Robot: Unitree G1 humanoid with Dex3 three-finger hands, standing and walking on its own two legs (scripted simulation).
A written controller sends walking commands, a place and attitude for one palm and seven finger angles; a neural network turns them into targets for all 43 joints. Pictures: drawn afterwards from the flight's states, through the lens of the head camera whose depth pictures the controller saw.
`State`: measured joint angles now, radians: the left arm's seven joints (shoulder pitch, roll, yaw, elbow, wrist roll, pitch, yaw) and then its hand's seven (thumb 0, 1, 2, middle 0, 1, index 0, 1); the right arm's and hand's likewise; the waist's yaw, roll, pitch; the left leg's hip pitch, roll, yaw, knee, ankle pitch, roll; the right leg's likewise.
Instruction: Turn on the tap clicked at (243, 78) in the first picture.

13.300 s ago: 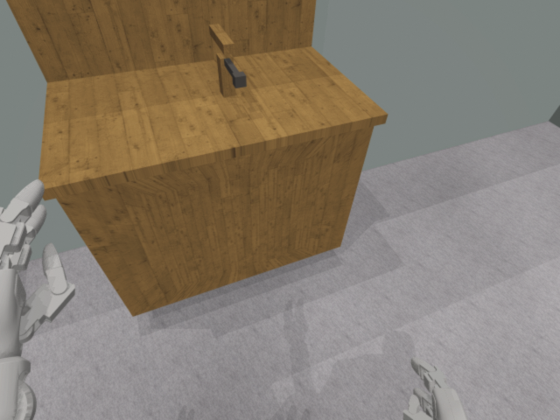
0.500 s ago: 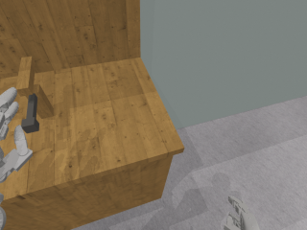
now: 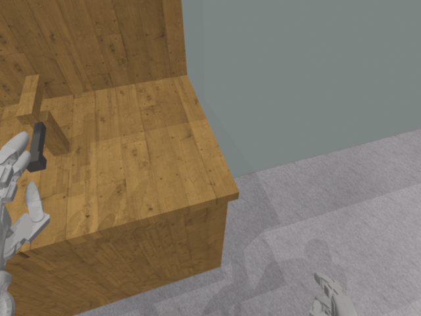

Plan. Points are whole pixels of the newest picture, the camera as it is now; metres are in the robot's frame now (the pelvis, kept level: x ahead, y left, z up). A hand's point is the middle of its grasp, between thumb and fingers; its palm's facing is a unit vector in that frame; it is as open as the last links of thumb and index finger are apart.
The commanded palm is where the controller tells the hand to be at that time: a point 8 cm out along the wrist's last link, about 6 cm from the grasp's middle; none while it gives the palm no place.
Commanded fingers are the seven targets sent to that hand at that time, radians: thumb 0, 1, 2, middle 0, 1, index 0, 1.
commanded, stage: come to a stop and stand still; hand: left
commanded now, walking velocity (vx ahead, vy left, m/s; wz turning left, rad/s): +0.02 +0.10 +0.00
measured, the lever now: (34, 161) +0.36 +0.37 +0.08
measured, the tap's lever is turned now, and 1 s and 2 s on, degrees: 0 0 0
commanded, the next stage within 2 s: look again from close up in 0.70 s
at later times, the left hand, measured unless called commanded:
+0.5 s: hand (9, 222) +0.20 +0.28 +0.16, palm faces +0.32 -0.88 -0.36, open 7.4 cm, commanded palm +0.15 +0.32 +0.18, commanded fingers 0.00 0.90 0.90 -0.20 -0.30 -0.20 -0.30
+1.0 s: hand (2, 214) +0.21 +0.29 +0.16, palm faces +0.35 -0.87 -0.34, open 7.4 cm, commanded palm +0.15 +0.33 +0.18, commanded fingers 0.00 0.90 0.90 -0.20 -0.30 -0.20 -0.30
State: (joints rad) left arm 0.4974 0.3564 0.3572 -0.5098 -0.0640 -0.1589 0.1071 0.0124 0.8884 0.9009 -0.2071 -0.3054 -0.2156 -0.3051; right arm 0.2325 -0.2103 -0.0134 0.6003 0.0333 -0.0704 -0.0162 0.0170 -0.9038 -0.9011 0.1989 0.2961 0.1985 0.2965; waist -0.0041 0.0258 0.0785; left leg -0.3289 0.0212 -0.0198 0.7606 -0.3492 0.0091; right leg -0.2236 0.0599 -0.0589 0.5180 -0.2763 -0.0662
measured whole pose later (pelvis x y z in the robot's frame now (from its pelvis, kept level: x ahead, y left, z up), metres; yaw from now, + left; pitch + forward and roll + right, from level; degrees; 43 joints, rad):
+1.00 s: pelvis -0.02 +0.05 +0.01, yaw -2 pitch -1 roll -1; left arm 0.39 0.35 0.34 -0.41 -0.03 -0.23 0.09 0.01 0.89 0.90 -0.20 -0.31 -0.21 -0.30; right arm 0.22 -0.19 0.03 0.57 0.00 -0.14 -0.01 0.02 -0.90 -0.90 0.20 0.30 0.20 0.30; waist 0.01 -0.03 0.04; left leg -0.20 -0.05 0.06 0.45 -0.23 0.08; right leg -0.20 0.01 0.00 0.40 -0.18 0.02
